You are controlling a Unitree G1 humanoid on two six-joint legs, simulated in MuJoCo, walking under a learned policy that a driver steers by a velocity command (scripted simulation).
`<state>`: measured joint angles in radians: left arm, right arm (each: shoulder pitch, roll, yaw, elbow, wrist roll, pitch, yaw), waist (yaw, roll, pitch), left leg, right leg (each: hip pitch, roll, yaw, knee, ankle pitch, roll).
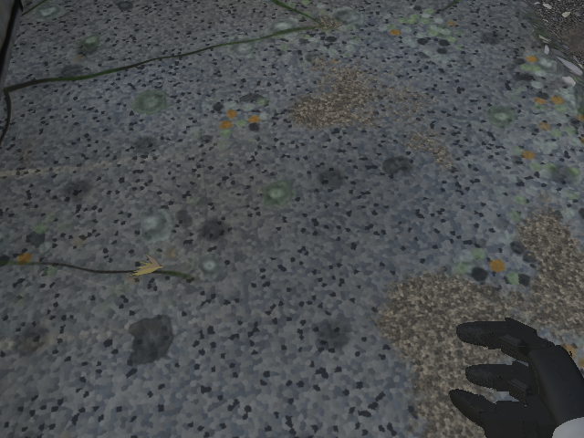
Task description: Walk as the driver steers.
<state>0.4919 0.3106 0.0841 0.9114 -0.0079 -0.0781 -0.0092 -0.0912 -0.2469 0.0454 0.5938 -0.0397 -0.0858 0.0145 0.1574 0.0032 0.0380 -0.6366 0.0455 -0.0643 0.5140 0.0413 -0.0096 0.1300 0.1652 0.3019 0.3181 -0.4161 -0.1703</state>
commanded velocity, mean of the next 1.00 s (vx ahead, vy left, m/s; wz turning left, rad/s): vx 0.20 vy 0.00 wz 0.08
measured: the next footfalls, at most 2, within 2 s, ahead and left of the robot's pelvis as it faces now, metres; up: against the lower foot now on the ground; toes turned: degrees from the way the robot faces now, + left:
left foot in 0.04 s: +0.25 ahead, +0.16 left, +0.00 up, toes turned -5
right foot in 0.42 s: +0.38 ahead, -0.13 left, +0.00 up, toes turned -18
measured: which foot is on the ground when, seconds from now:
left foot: up 0.00-0.02, down 0.04-0.42, up 0.44-0.76, down 0.78-1.00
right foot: down 0.00-0.04, up 0.06-0.40, down 0.42-0.78, up 0.80-1.00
